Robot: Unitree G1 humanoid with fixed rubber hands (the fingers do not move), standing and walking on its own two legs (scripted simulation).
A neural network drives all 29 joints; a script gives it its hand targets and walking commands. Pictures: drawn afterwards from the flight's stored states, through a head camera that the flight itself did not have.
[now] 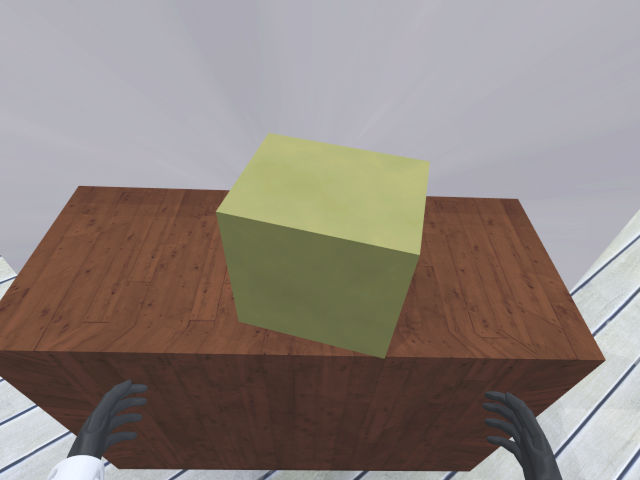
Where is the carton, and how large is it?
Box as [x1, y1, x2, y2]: [216, 133, 429, 358]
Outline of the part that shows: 268,133 216,210 238,320 384,358 419,255 429,161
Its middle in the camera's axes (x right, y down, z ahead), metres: +0.01 +0.01 +0.59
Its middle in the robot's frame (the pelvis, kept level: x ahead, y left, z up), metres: +0.43 +0.00 +0.04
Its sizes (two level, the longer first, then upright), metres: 0.242 0.185 0.244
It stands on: a pedestal, 0.68 m high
